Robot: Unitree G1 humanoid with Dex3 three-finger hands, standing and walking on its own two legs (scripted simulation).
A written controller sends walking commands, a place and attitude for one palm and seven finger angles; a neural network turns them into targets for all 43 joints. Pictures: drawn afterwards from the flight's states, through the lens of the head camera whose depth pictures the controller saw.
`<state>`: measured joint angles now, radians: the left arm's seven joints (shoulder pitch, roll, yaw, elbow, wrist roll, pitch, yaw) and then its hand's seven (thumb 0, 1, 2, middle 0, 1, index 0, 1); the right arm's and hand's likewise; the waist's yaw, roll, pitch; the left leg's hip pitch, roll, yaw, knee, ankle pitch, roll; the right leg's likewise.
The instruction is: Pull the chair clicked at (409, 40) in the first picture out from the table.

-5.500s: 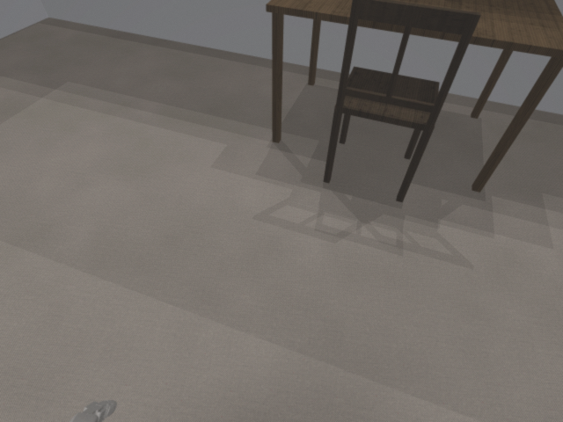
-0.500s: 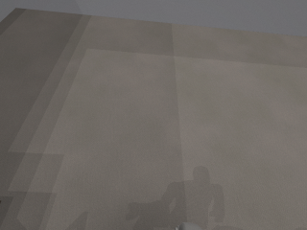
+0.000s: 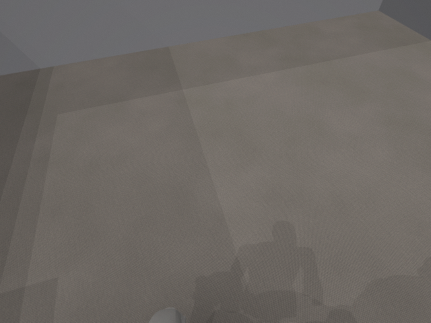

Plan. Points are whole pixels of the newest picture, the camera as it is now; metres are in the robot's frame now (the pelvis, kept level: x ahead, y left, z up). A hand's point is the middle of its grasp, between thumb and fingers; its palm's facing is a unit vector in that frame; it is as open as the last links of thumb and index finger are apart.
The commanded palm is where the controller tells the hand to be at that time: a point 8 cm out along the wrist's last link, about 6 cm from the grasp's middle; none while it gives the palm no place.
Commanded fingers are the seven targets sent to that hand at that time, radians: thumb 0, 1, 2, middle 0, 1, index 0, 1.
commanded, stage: walk to a spot facing it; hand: left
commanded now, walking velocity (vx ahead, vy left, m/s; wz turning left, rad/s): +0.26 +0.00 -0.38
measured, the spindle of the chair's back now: out of the picture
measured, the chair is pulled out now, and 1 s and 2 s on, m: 0.00 0.00 0.00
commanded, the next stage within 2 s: turn to face it in 0.20 s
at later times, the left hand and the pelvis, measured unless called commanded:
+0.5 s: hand (119, 291) +0.21 +0.25 -0.17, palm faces -0.15 -0.97 -0.20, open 7.4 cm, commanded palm none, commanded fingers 0.00 0.90 0.90 -0.20 -0.30 -0.20 -0.30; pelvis +0.12 +0.06 +0.00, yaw -10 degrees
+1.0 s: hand (117, 296) +0.20 +0.25 -0.17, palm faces +0.15 -0.96 -0.25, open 7.3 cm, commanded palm none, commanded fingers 0.00 0.90 0.90 -0.20 -0.30 -0.20 -0.30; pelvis +0.13 +0.05 -0.01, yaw +9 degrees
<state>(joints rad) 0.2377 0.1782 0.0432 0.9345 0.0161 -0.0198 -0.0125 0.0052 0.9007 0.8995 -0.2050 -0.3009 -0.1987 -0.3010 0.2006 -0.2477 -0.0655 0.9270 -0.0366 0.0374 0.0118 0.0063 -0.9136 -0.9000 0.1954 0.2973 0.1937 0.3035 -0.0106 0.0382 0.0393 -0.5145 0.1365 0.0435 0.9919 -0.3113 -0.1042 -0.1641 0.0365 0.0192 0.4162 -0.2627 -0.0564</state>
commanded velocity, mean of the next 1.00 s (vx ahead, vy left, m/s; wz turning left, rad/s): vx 0.04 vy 0.00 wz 0.30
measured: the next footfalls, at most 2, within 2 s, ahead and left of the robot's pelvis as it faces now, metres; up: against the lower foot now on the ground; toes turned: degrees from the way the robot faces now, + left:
left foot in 0.22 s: +0.17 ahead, +0.15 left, +0.00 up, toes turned +0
right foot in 0.66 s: +0.16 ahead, -0.09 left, +0.00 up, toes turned -10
